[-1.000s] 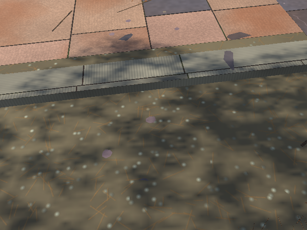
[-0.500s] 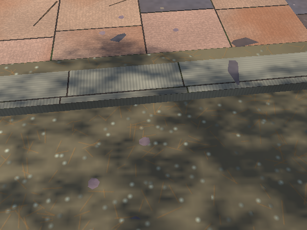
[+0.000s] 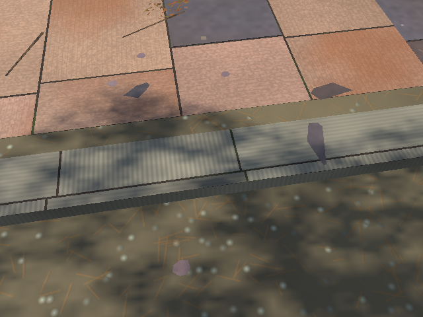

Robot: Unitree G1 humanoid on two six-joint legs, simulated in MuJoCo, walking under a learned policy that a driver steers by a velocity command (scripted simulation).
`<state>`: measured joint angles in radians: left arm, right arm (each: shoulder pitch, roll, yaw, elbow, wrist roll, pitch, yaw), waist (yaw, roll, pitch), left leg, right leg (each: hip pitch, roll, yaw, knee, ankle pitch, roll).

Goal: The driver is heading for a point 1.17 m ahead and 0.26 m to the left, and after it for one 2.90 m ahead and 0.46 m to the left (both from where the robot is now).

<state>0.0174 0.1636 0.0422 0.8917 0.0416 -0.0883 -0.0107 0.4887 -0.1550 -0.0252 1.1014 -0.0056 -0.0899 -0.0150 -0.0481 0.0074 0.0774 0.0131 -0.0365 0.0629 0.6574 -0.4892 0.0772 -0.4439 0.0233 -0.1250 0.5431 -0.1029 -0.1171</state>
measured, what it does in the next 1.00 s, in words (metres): walks ahead, turning left: left foot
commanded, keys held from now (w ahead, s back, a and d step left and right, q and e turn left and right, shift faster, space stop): w+q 0.60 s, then w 0.40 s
